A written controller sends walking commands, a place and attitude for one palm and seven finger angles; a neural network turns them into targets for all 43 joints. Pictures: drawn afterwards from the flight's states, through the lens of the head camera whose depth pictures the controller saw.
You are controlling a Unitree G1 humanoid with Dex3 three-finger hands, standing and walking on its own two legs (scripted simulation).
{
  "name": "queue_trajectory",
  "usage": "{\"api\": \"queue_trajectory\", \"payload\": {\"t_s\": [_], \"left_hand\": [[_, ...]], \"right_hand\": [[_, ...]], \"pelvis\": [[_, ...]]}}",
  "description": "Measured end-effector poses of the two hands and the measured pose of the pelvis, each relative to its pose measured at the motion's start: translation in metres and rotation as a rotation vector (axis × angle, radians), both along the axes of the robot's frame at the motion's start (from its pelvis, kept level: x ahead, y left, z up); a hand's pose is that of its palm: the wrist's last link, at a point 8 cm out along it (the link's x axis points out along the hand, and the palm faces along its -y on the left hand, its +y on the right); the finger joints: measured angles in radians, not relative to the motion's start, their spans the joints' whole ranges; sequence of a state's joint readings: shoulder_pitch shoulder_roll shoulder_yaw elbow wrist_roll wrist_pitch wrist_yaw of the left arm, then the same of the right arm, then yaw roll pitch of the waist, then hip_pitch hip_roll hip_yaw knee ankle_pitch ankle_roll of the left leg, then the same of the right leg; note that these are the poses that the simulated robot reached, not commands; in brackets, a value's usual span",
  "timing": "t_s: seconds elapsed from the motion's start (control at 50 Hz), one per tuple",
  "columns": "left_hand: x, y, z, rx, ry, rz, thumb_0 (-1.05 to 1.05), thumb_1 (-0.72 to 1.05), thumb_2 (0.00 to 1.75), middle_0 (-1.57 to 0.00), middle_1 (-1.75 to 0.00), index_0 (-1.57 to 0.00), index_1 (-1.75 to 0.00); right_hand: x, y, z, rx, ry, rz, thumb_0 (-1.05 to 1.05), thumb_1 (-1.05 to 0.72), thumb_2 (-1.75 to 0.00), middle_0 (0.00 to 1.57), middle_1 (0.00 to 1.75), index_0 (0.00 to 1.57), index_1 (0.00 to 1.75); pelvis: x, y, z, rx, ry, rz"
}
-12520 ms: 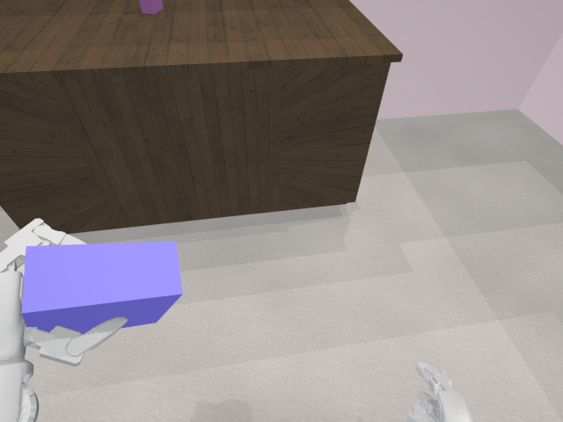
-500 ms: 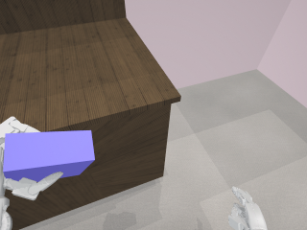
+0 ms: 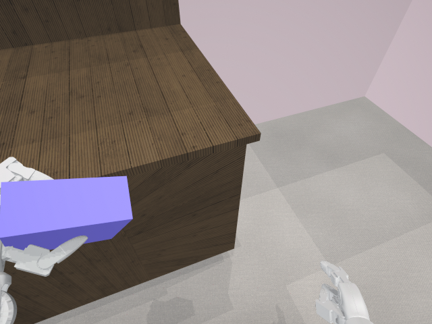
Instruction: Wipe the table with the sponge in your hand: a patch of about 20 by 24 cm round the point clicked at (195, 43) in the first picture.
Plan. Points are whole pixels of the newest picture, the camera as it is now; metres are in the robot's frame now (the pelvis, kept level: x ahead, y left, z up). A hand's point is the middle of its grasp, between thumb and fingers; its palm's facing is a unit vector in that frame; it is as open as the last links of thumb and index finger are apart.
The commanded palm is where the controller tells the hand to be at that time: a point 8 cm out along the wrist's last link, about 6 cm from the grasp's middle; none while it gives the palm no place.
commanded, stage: shuffle to correct the standing spot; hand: left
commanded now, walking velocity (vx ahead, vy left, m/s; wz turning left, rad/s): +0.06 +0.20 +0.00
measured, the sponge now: (86, 214) +0.23 +0.20 +0.16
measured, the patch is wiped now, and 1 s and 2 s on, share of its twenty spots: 0.00 0.00 0.00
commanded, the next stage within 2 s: none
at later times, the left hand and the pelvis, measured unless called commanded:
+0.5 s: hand (41, 208) +0.23 +0.25 +0.18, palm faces +0.41 -0.80 -0.44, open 10.0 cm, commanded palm +0.18 +0.28 +0.19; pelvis +0.00 +0.01 +0.00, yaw -4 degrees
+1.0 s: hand (5, 191) +0.25 +0.32 +0.18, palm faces +0.31 -0.83 -0.46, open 10.0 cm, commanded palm +0.20 +0.36 +0.19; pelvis +0.01 +0.10 +0.00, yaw -6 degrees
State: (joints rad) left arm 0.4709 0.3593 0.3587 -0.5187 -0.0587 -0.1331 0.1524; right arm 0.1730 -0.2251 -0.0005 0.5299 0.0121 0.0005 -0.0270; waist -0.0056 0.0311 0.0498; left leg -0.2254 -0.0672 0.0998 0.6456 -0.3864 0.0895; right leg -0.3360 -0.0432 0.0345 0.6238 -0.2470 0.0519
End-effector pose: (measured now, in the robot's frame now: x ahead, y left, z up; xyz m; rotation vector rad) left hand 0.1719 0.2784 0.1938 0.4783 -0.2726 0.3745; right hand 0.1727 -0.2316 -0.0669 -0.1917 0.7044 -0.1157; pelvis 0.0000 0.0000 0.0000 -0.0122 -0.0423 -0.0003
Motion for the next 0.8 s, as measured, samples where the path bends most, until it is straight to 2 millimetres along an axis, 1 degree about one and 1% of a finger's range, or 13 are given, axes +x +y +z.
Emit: {"api": "queue_trajectory", "payload": {"t_s": [0.16, 0.24, 0.3, 0.36, 0.44, 0.52, 0.6, 0.66, 0.72, 0.8], "left_hand": [[-0.004, 0.007, -0.004, 0.011, 0.021, 0.015, -0.01, -0.5, 1.01, -0.73, -1.36, -0.75, -1.35], [-0.004, 0.006, -0.001, 0.013, 0.016, 0.026, -0.01, -0.5, 1.01, -0.73, -1.36, -0.75, -1.35], [-0.008, 0.006, 0.001, 0.025, -0.019, 0.009, -0.01, -0.5, 1.01, -0.73, -1.36, -0.75, -1.35], [-0.009, 0.01, -0.001, 0.03, -0.037, -0.002, -0.01, -0.5, 1.01, -0.73, -1.36, -0.75, -1.35], [0.0, 0.013, -0.002, 0.033, 0.012, 0.012, -0.01, -0.5, 1.01, -0.73, -1.36, -0.75, -1.35], [0.018, 0.006, 0.002, 0.042, 0.044, 0.008, -0.01, -0.5, 1.01, -0.73, -1.36, -0.75, -1.35], [0.029, -0.006, 0.007, 0.053, 0.038, -0.046, -0.01, -0.5, 1.01, -0.73, -1.36, -0.75, -1.35], [0.03, -0.009, 0.011, 0.06, 0.052, -0.084, -0.01, -0.5, 1.01, -0.73, -1.36, -0.75, -1.35], [0.029, -0.004, 0.015, 0.098, 0.076, -0.092, -0.01, -0.5, 1.01, -0.73, -1.36, -0.75, -1.35], [0.03, 0.014, 0.018, 0.111, 0.093, -0.07, -0.01, -0.5, 1.01, -0.73, -1.36, -0.75, -1.35]], "right_hand": [[-0.007, -0.007, -0.002, -0.024, 0.011, -0.026, 0.02, -0.91, -0.9, 0.21, 0.3, 0.2, 0.3], [-0.009, -0.005, -0.007, -0.011, 0.021, -0.01, 0.01, -0.91, -0.9, 0.2, 0.3, 0.2, 0.3], [-0.01, -0.003, -0.009, -0.014, 0.043, 0.008, 0.02, -0.91, -0.9, 0.21, 0.3, 0.2, 0.3], [-0.011, -0.001, -0.01, -0.027, 0.047, 0.002, 0.02, -0.91, -0.9, 0.21, 0.3, 0.2, 0.3], [-0.015, 0.006, -0.009, 0.009, 0.008, -0.046, 0.02, -0.91, -0.9, 0.2, 0.3, 0.2, 0.3], [-0.02, 0.013, -0.013, 0.047, 0.01, -0.046, 0.01, -0.91, -0.9, 0.2, 0.3, 0.2, 0.3], [-0.019, 0.012, -0.021, 0.058, 0.046, -0.028, 0.01, -0.91, -0.9, 0.21, 0.3, 0.2, 0.3], [-0.022, 0.007, -0.016, 0.062, 0.076, -0.05, 0.02, -0.91, -0.9, 0.21, 0.3, 0.2, 0.3], [-0.025, 0.002, -0.011, 0.045, 0.085, -0.085, 0.02, -0.91, -0.9, 0.21, 0.3, 0.2, 0.3], [-0.026, 0.002, -0.006, 0.012, 0.078, -0.127, 0.02, -0.91, -0.9, 0.2, 0.3, 0.2, 0.3]], "pelvis": [[0.0, 0.004, -0.002, 0.019, -0.001, -0.013], [0.001, 0.004, 0.001, -0.01, -0.004, 0.016], [-0.003, 0.005, -0.002, -0.011, 0.007, 0.017], [-0.007, 0.01, -0.007, 0.006, 0.003, -0.003], [-0.003, 0.014, -0.003, 0.043, -0.003, -0.051], [0.004, 0.013, 0.003, 0.055, 0.01, -0.061], [0.004, 0.013, 0.003, 0.021, 0.018, -0.048], [0.004, 0.016, 0.009, 0.036, 0.019, -0.068], [0.007, 0.021, 0.014, 0.052, 0.019, -0.082], [0.009, 0.035, 0.019, 0.075, 0.007, -0.094]]}}
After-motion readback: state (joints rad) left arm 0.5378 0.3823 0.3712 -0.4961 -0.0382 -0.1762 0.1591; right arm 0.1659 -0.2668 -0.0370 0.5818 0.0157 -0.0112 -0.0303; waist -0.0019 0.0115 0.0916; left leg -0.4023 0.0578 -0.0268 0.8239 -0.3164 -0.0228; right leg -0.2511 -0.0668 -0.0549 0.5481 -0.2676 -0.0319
